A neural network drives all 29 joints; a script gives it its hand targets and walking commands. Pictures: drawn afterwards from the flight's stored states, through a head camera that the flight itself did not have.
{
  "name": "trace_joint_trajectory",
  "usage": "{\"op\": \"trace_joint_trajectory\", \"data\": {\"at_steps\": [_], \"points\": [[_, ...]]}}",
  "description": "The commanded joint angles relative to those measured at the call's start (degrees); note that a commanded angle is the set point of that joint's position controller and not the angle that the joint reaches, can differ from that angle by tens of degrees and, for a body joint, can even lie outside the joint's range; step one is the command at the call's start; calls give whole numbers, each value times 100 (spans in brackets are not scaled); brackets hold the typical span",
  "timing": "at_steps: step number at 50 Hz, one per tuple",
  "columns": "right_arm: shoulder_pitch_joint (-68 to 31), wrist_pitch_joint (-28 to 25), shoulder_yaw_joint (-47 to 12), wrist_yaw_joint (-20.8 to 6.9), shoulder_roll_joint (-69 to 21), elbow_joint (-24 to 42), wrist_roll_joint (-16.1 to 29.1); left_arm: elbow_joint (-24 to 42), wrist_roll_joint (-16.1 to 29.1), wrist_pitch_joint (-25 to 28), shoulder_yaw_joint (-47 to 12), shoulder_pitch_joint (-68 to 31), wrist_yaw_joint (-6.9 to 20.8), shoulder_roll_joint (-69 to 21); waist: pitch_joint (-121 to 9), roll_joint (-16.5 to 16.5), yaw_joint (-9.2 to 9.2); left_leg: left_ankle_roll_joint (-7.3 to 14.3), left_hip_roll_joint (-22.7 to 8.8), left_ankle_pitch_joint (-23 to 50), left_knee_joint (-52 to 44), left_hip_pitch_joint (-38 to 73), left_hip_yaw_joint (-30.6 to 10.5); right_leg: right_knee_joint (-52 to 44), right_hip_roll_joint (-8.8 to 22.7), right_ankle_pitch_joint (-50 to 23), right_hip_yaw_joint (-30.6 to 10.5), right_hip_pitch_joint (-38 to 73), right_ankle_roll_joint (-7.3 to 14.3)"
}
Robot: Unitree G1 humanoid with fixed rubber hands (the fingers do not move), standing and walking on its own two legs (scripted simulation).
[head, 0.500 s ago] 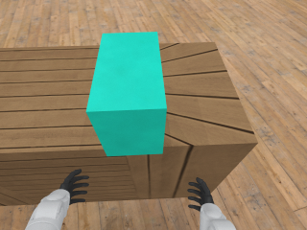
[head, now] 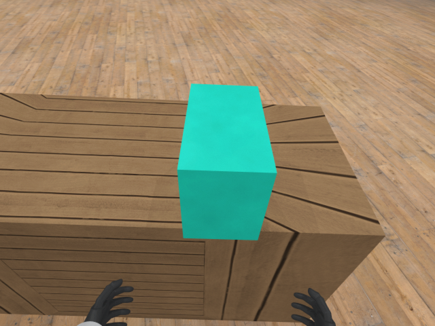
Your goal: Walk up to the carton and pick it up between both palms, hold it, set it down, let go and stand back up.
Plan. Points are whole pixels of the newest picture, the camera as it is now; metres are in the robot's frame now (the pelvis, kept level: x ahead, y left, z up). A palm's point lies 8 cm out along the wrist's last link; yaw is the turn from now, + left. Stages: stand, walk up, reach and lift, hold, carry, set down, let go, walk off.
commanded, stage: reach and lift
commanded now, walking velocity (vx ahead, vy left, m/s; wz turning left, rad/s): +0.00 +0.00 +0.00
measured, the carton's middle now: (222, 157) +0.51 +0.04 +0.04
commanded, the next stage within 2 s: none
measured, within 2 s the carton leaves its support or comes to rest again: neither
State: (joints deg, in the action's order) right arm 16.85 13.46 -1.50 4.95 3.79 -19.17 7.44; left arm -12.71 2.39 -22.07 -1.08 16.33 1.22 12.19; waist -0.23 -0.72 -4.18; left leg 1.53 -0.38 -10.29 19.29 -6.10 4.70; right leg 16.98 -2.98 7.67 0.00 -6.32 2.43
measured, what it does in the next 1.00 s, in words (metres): stands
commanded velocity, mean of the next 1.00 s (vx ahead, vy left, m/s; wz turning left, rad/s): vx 0.00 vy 0.00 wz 0.00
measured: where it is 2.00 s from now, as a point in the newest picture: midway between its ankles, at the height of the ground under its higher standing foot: outside the picture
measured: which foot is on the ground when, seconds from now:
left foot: down 0.00-1.00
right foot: down 0.00-1.00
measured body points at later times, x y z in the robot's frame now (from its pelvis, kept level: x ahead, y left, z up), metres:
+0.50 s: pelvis +0.02 +0.00 +0.00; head +0.01 +0.01 +0.45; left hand +0.20 +0.20 -0.02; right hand +0.20 -0.19 -0.02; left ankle +0.01 +0.10 -0.75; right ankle +0.02 -0.09 -0.75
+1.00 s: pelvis +0.03 -0.01 +0.00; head +0.01 +0.00 +0.45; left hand +0.25 +0.19 +0.03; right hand +0.26 -0.19 +0.03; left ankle +0.01 +0.10 -0.75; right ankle +0.02 -0.09 -0.75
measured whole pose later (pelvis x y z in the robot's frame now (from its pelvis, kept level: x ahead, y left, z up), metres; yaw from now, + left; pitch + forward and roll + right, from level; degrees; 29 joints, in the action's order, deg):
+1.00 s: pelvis +0.03 -0.01 +0.00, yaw +1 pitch -3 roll +0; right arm 16.2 -1.5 -3.4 4.6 9.4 -3.8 13.1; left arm -2.3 8.5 -3.8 -3.5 12.5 -4.5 8.9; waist 0.1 -0.5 -3.4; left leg 0.4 -0.9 -10.5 15.8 -2.8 3.8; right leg 13.3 -3.7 8.1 0.0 -2.6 3.2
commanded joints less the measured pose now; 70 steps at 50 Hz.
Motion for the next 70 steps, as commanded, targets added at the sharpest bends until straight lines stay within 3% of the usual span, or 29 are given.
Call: {"op": "trace_joint_trajectory", "data": {"at_steps": [1,7,17,26,36,44,49,55,66,70], "points": [[-87,-387,179,-238,489,879,9,991,88,249,-12,-229,-211,204,96,358,30,-203,-434,117,-730,-907,-215,-244,121,35,-363,761,81],[65,-693,267,-350,665,1176,-48,1164,162,422,-102,-93,-328,-9,127,147,-25,-314,-424,434,-700,-516,-256,-430,131,-19,-376,573,69],[348,-1142,261,-474,773,1514,99,1578,199,993,-196,-121,-579,-37,-15,293,-105,-362,-339,776,-593,-179,-197,-498,231,-135,-485,346,-9],[506,-1396,121,-290,855,1998,288,1895,332,1278,-195,-25,-549,6,-159,111,-18,-309,-237,1203,-504,89,-211,-567,321,-638,-546,385,-117],[202,-1564,5,-156,847,2320,384,1864,580,1729,-151,-384,-547,61,-55,-42,20,-235,-230,874,-566,-58,-247,-560,413,-616,-562,473,-198],[-213,-1691,-68,-57,861,2275,538,1812,613,2058,-112,-730,-561,-10,-106,34,51,-227,-207,894,-555,-76,-282,-494,449,-903,-562,670,-231],[-799,-1512,-31,4,990,2163,634,1865,612,1790,-81,-1212,-619,-19,-170,60,89,-252,-207,765,-589,-33,-310,-536,436,-809,-511,634,-226],[-1442,-1204,53,92,1205,2284,822,2304,612,1243,-43,-1712,-698,-55,-502,85,145,-255,-190,1085,-537,106,-364,-474,379,-1260,-431,678,-222],[-3248,-561,269,182,1529,1911,1074,2369,644,169,166,-3153,-732,-54,-922,55,240,-253,-201,1125,-526,250,-470,-420,314,-1376,-326,701,-201],[-3944,-350,341,183,1616,1489,1114,2143,602,-145,268,-3758,-774,-50,-1095,75,272,-269,-208,1118,-502,276,-485,-379,285,-1331,-281,705,-176]]}}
